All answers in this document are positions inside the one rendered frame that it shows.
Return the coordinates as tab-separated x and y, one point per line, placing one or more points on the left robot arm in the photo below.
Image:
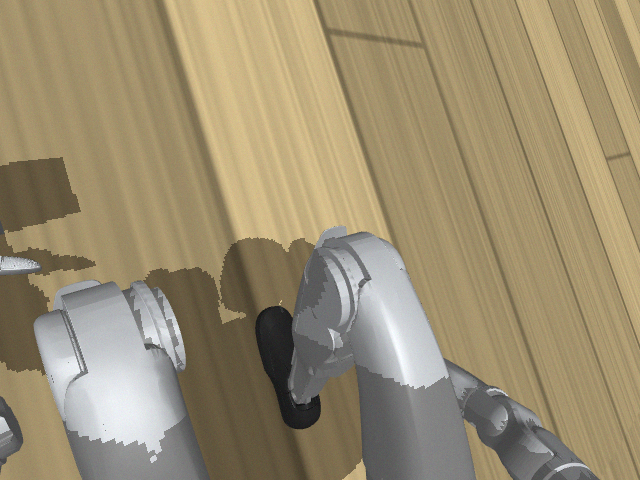
11	438

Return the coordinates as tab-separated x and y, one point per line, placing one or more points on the left robot hand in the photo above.
17	265

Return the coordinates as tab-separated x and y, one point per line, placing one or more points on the right robot hand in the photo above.
464	383

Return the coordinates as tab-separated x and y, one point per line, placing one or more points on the right robot arm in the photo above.
515	433

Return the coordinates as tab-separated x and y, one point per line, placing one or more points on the right robot foot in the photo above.
275	342

